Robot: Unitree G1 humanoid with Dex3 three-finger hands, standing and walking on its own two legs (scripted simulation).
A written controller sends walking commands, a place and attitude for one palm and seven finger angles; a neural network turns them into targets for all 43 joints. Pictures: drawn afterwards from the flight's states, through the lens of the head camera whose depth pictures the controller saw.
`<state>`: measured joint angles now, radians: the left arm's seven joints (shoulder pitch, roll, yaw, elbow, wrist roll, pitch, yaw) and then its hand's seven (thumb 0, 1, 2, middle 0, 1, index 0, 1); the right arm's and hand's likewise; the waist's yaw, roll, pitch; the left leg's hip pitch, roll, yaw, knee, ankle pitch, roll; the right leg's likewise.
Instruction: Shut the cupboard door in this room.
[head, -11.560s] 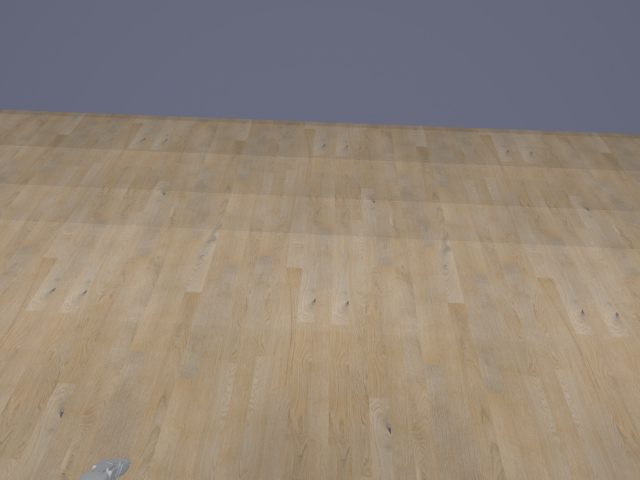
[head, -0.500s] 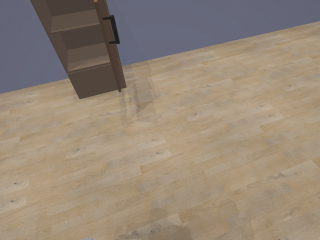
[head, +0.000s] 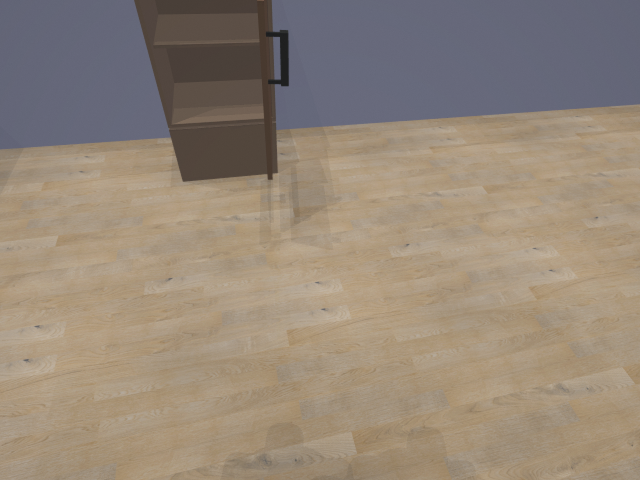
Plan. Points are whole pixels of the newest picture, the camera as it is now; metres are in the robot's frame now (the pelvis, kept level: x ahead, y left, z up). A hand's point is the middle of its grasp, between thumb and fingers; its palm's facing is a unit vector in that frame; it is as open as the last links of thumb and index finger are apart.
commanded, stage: stand and wait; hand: left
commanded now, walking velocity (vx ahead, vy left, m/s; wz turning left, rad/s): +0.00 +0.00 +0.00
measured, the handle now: (277, 59) +1.21 +0.25 -0.03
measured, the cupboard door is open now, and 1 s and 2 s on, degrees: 83 83 83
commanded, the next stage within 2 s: look at it before walking up in 0.46 s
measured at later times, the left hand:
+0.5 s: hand out of the picture -0.02 +0.18 -0.18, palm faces +0.02 -0.98 -0.18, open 7.4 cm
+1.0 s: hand out of the picture -0.02 +0.15 -0.18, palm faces +0.02 -0.99 -0.15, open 7.4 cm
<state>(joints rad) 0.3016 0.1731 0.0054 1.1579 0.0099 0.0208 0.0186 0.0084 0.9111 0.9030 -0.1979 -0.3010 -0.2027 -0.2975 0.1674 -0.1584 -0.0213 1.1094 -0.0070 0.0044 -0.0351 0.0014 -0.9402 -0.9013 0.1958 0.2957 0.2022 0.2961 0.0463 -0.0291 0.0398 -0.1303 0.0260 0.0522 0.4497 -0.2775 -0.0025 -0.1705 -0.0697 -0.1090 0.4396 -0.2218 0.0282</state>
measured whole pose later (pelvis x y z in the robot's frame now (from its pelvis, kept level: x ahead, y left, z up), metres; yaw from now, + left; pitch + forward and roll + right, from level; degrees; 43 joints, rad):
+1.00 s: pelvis -0.01 +0.00 +0.00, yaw -2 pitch -2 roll +0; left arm 0.30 0.12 0.00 1.16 0.01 -0.01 0.03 0.01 0.91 0.90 -0.20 -0.30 -0.20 -0.30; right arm 0.30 -0.12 -0.02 1.15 -0.01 -0.01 -0.03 0.00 -0.91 -0.90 0.19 0.30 0.20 0.30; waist 0.01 0.00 0.03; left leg -0.13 0.03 0.08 0.42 -0.25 -0.01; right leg -0.19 -0.06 -0.08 0.43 -0.20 0.02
